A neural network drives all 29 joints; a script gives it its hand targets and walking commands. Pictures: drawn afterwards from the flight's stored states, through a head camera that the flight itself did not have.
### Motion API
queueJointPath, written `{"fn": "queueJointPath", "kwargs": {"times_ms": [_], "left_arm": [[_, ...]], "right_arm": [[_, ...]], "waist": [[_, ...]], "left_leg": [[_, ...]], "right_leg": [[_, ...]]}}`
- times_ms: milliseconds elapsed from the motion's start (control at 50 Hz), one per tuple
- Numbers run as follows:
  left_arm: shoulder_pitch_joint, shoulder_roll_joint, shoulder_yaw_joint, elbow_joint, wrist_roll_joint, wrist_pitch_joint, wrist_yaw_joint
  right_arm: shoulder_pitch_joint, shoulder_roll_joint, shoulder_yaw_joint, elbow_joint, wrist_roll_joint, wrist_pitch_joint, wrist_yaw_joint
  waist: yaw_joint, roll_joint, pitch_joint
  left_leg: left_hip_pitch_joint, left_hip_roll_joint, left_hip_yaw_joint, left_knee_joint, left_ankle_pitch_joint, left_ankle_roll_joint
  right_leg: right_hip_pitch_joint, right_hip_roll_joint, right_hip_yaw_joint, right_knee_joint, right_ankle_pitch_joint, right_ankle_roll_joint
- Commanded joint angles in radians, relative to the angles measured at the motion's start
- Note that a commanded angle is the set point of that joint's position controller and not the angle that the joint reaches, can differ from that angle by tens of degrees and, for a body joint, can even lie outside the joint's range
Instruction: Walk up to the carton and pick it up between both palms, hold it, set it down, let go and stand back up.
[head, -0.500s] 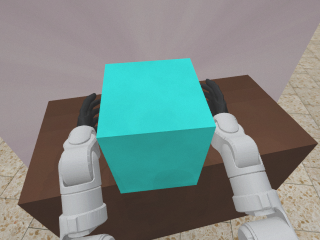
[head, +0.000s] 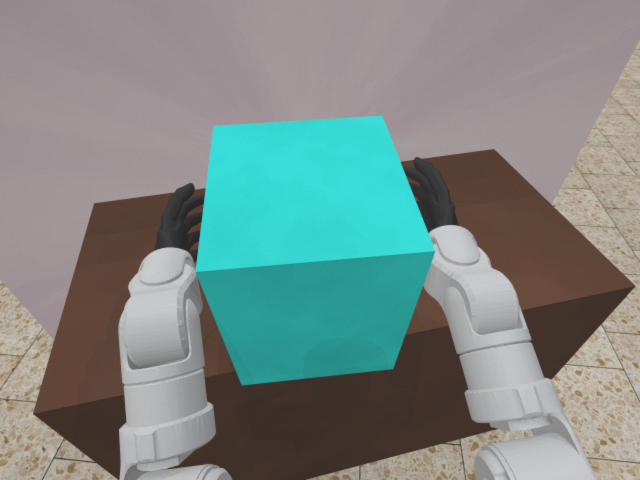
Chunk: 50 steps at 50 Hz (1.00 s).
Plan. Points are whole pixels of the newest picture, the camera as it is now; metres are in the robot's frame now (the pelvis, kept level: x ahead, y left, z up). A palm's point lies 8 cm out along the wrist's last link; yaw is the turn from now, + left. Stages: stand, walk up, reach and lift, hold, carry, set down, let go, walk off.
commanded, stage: hold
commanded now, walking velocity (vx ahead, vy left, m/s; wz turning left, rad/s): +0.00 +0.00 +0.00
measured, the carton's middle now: (309, 255) +0.37 +0.01 +0.12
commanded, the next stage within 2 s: set down in 1.26 s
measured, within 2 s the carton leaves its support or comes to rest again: neither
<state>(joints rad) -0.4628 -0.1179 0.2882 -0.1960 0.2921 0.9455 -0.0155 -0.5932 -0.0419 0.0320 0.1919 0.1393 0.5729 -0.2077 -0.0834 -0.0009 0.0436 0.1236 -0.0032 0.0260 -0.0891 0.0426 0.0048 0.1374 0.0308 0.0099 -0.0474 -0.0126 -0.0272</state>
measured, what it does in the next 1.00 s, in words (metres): stands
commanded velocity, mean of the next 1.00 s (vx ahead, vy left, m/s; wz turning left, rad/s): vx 0.00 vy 0.00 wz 0.00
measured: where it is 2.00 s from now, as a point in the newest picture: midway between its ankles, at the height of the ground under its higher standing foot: outside the picture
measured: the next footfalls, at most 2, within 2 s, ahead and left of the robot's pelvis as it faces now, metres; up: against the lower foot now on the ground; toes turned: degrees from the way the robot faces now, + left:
none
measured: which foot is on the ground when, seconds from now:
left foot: down 0.00-1.00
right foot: down 0.00-1.00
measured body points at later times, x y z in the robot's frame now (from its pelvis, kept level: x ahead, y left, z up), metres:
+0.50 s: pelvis -0.01 -0.01 +0.00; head -0.02 -0.01 +0.45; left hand +0.34 +0.15 +0.17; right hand +0.37 -0.14 +0.18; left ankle +0.01 +0.11 -0.76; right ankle -0.02 -0.10 -0.76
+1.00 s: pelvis +0.00 +0.00 +0.00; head -0.02 +0.00 +0.45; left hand +0.35 +0.15 +0.16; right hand +0.37 -0.14 +0.17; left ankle +0.01 +0.11 -0.76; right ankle -0.02 -0.10 -0.76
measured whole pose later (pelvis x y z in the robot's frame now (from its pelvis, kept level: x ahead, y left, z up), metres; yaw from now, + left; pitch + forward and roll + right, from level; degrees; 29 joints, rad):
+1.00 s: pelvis +0.00 +0.00 +0.00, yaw +0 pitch -4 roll +0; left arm -0.46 -0.12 0.29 -0.19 0.29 0.94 -0.02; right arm -0.59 -0.04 0.03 0.19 0.13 0.58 -0.20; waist -0.08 0.00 0.04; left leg 0.12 0.00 0.02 -0.09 0.05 0.01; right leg 0.13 0.03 0.01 -0.04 -0.01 -0.03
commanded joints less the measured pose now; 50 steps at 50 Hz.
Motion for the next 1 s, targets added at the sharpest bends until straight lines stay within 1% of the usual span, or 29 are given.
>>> {"fn": "queueJointPath", "kwargs": {"times_ms": [0,40,60,100,140,180,200,240,280,300,320,340,360,400,440,480,500,540,560,600,660,720,780,800,820,860,940,960,980], "left_arm": [[-0.644,-0.357,-0.459,-0.224,-0.207,-0.082,-0.157],[-0.647,-0.361,-0.485,-0.252,-0.214,-0.077,-0.155],[-0.648,-0.357,-0.478,-0.261,-0.212,-0.074,-0.154],[-0.648,-0.357,-0.481,-0.258,-0.219,-0.075,-0.155],[-0.664,-0.344,-0.491,-0.276,-0.219,-0.080,-0.155],[-0.679,-0.341,-0.477,-0.233,-0.209,-0.084,-0.157],[-0.680,-0.337,-0.464,-0.211,-0.205,-0.084,-0.158],[-0.666,-0.325,-0.442,-0.175,-0.191,-0.087,-0.163],[-0.684,-0.326,-0.426,-0.161,-0.183,-0.099,-0.167],[-0.701,-0.336,-0.435,-0.173,-0.191,-0.106,-0.168],[-0.701,-0.343,-0.436,-0.171,-0.196,-0.112,-0.167],[-0.704,-0.353,-0.450,-0.183,-0.199,-0.115,-0.165],[-0.718,-0.351,-0.450,-0.192,-0.203,-0.118,-0.161],[-0.715,-0.351,-0.449,-0.184,-0.195,-0.121,-0.161],[-0.696,-0.336,-0.432,-0.147,-0.185,-0.117,-0.161],[-0.696,-0.345,-0.433,-0.153,-0.193,-0.114,-0.165],[-0.694,-0.353,-0.442,-0.158,-0.197,-0.115,-0.167],[-0.694,-0.344,-0.433,-0.160,-0.192,-0.116,-0.164],[-0.688,-0.349,-0.438,-0.158,-0.190,-0.115,-0.166],[-0.701,-0.346,-0.438,-0.172,-0.187,-0.116,-0.164],[-0.733,-0.340,-0.452,-0.170,-0.188,-0.121,-0.162],[-0.738,-0.372,-0.479,-0.193,-0.211,-0.131,-0.152],[-0.703,-0.380,-0.497,-0.202,-0.216,-0.124,-0.147],[-0.681,-0.371,-0.488,-0.201,-0.210,-0.116,-0.146],[-0.665,-0.359,-0.472,-0.184,-0.205,-0.106,-0.149],[-0.644,-0.347,-0.458,-0.187,-0.200,-0.094,-0.158],[-0.688,-0.339,-0.441,-0.173,-0.191,-0.091,-0.162],[-0.683,-0.348,-0.450,-0.186,-0.188,-0.093,-0.159],[-0.685,-0.351,-0.448,-0.182,-0.188,-0.092,-0.158]], "right_arm": [[-0.585,0.400,0.326,-0.322,0.113,-0.071,0.092],[-0.579,0.411,0.334,-0.338,0.121,-0.070,0.089],[-0.578,0.411,0.341,-0.345,0.126,-0.069,0.089],[-0.588,0.414,0.345,-0.365,0.127,-0.069,0.089],[-0.567,0.419,0.351,-0.351,0.122,-0.066,0.092],[-0.594,0.405,0.333,-0.331,0.109,-0.070,0.097],[-0.594,0.410,0.327,-0.310,0.106,-0.067,0.098],[-0.579,0.397,0.300,-0.290,0.090,-0.065,0.099],[-0.598,0.412,0.300,-0.274,0.093,-0.069,0.097],[-0.597,0.424,0.305,-0.268,0.093,-0.070,0.097],[-0.614,0.439,0.320,-0.289,0.096,-0.075,0.096],[-0.620,0.443,0.329,-0.300,0.098,-0.075,0.094],[-0.628,0.449,0.334,-0.304,0.107,-0.075,0.093],[-0.611,0.449,0.335,-0.281,0.097,-0.073,0.093],[-0.616,0.438,0.317,-0.264,0.092,-0.071,0.090],[-0.606,0.437,0.319,-0.266,0.090,-0.070,0.088],[-0.602,0.440,0.315,-0.274,0.092,-0.071,0.088],[-0.600,0.439,0.314,-0.266,0.092,-0.069,0.087],[-0.603,0.436,0.315,-0.273,0.095,-0.070,0.086],[-0.587,0.423,0.306,-0.237,0.091,-0.068,0.087],[-0.618,0.430,0.300,-0.236,0.084,-0.078,0.093],[-0.632,0.452,0.322,-0.281,0.095,-0.084,0.094],[-0.621,0.442,0.332,-0.314,0.104,-0.081,0.093],[-0.605,0.431,0.334,-0.315,0.100,-0.077,0.092],[-0.587,0.417,0.326,-0.293,0.098,-0.071,0.090],[-0.561,0.409,0.324,-0.289,0.103,-0.062,0.089],[-0.596,0.399,0.287,-0.266,0.082,-0.068,0.101],[-0.590,0.408,0.286,-0.264,0.086,-0.071,0.104],[-0.595,0.404,0.290,-0.279,0.086,-0.073,0.105]], "waist": [[0.002,0.020,-0.494],[-0.005,0.046,-0.512],[0.002,0.035,-0.529],[-0.002,0.027,-0.527],[-0.004,0.024,-0.524],[0.004,0.017,-0.492],[0.007,0.020,-0.475],[0.004,-0.010,-0.443],[0.016,0.007,-0.439],[0.013,0.013,-0.456],[0.023,0.011,-0.493],[0.016,0.013,-0.511],[0.020,0.013,-0.523],[0.019,0.006,-0.522],[0.020,0.011,-0.474],[0.018,0.005,-0.475],[0.014,0.020,-0.475],[0.019,0.014,-0.473],[0.015,0.033,-0.477],[0.005,0.032,-0.460],[0.007,0.046,-0.481],[0.002,0.027,-0.544],[-0.004,0.046,-0.550],[-0.002,0.033,-0.529],[-0.004,0.020,-0.513],[0.002,0.027,-0.477],[-0.001,0.013,-0.448],[0.001,0.043,-0.467],[0.002,0.033,-0.466]], "left_leg": [[0.214,0.010,-0.003,0.072,0.397,-0.011],[0.232,0.005,-0.006,0.083,0.436,-0.013],[0.238,0.006,-0.009,0.086,0.442,-0.012],[0.227,0.005,-0.010,0.080,0.424,-0.009],[0.210,0.004,-0.005,0.067,0.379,-0.008],[0.179,0.010,-0.003,0.052,0.316,-0.002],[0.162,0.006,0.002,0.051,0.292,0.000],[0.141,0.006,0.004,0.039,0.219,0.009],[0.115,0.005,0.011,0.022,0.188,0.022],[0.117,0.003,0.014,0.025,0.191,0.021],[0.110,0.005,0.010,0.028,0.208,0.024],[0.119,0.006,0.005,0.031,0.230,0.024],[0.119,0.003,0.005,0.029,0.233,0.022],[0.126,0.004,0.006,0.033,0.233,0.018],[0.109,0.005,0.004,0.030,0.217,0.017],[0.102,0.008,0.006,0.028,0.217,0.022],[0.113,0.009,0.005,0.032,0.237,0.018],[0.126,0.006,0.003,0.039,0.239,0.014],[0.129,0.004,0.009,0.046,0.239,0.012],[0.134,0.006,0.007,0.041,0.228,0.010],[0.149,0.009,0.000,0.041,0.217,0.003],[0.175,0.012,-0.001,0.052,0.275,0.006],[0.186,0.010,-0.004,0.068,0.345,-0.003],[0.182,0.010,-0.010,0.070,0.372,-0.007],[0.183,0.010,-0.009,0.073,0.365,-0.009],[0.184,0.008,-0.005,0.067,0.325,-0.006],[0.160,0.013,0.000,0.048,0.254,-0.006],[0.176,0.008,0.002,0.053,0.276,-0.009],[0.179,0.011,0.000,0.052,0.282,-0.011]], "right_leg": [[0.107,-0.004,-0.004,0.062,0.336,0.069],[0.107,-0.004,0.004,0.071,0.371,0.067],[0.114,-0.004,0.002,0.072,0.371,0.066],[0.123,-0.009,0.001,0.077,0.378,0.070],[0.126,-0.007,0.001,0.081,0.349,0.071],[0.110,-0.005,-0.006,0.077,0.278,0.076],[0.106,-0.008,-0.007,0.075,0.277,0.077],[0.107,-0.012,-0.002,0.072,0.235,0.079],[0.116,-0.016,0.002,0.073,0.233,0.085],[0.122,-0.017,0.003,0.077,0.241,0.083],[0.141,-0.017,0.001,0.085,0.266,0.081],[0.149,-0.017,0.009,0.090,0.292,0.078],[0.151,-0.017,0.011,0.094,0.293,0.080],[0.141,-0.016,0.008,0.098,0.298,0.082],[0.135,-0.020,0.006,0.086,0.278,0.083],[0.136,-0.019,0.005,0.085,0.266,0.082],[0.131,-0.015,0.009,0.086,0.272,0.082],[0.116,-0.014,0.004,0.082,0.270,0.076],[0.111,-0.013,0.008,0.081,0.266,0.079],[0.093,-0.012,0.006,0.073,0.240,0.075],[0.073,-0.013,-0.001,0.068,0.192,0.064],[0.083,-0.008,-0.006,0.078,0.256,0.064],[0.088,-0.005,-0.003,0.085,0.308,0.070],[0.092,-0.002,-0.004,0.086,0.324,0.068],[0.095,-0.002,-0.006,0.076,0.319,0.072],[0.089,-0.002,-0.002,0.065,0.287,0.074],[0.059,0.001,-0.013,0.056,0.194,0.069],[0.063,-0.006,-0.008,0.057,0.217,0.065],[0.064,0.000,-0.012,0.059,0.216,0.067]]}}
